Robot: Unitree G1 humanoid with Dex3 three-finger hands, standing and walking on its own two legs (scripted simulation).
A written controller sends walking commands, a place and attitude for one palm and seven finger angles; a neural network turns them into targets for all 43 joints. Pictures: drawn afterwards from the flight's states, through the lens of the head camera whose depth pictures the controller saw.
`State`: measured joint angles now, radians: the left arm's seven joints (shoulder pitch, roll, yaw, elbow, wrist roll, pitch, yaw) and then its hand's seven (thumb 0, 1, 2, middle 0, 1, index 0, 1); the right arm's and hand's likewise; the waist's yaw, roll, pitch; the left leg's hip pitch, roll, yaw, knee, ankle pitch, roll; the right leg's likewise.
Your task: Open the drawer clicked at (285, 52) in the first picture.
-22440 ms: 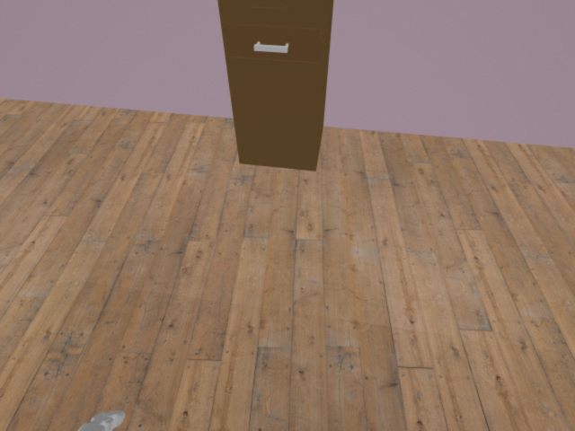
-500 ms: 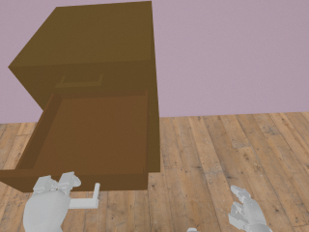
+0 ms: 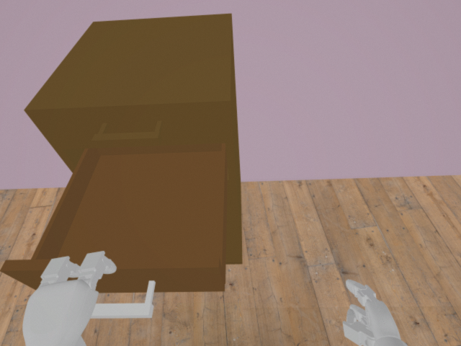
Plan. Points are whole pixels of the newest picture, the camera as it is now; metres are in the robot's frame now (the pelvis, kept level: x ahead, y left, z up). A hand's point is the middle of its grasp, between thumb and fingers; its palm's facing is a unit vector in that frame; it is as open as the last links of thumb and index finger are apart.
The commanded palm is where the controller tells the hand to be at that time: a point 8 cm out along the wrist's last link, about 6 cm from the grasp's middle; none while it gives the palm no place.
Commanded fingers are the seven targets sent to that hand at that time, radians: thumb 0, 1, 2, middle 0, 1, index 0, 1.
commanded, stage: lift the hand off the handle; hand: left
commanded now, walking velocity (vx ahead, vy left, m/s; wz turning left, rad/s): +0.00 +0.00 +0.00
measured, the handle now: (116, 298) +0.21 +0.24 -0.06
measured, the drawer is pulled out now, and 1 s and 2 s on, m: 0.30 0.30 0.30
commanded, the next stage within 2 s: draw the hand back to the body in 1.02 s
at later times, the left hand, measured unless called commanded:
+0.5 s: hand (69, 309) +0.16 +0.25 +0.05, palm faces +0.04 -0.12 -0.99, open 13.8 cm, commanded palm +0.14 +0.25 +0.11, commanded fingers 0.00 -0.50 0.30 -0.30 -1.20 -0.30 -1.20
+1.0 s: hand (69, 296) +0.17 +0.24 +0.09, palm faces +0.05 -0.12 -0.99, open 13.8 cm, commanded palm +0.14 +0.24 +0.14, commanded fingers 0.00 -0.50 0.30 -0.30 -1.20 -0.30 -1.20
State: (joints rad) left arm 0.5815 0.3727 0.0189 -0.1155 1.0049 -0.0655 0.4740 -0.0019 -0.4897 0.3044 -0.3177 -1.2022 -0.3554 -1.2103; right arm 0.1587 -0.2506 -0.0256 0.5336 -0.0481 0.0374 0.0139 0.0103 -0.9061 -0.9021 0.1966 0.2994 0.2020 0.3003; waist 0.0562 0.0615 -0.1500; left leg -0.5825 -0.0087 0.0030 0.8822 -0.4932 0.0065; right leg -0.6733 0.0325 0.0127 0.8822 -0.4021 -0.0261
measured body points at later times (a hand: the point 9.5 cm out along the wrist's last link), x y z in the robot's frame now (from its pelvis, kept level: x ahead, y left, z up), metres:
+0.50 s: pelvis +0.00 +0.01 +0.01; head +0.02 -0.02 +0.46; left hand +0.15 +0.26 +0.11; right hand +0.21 -0.21 -0.08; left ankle -0.03 +0.12 -0.69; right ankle +0.02 -0.10 -0.69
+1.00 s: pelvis +0.01 +0.01 +0.03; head +0.02 -0.03 +0.47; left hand +0.16 +0.24 +0.14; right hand +0.22 -0.20 -0.06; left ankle -0.03 +0.12 -0.69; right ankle +0.02 -0.10 -0.69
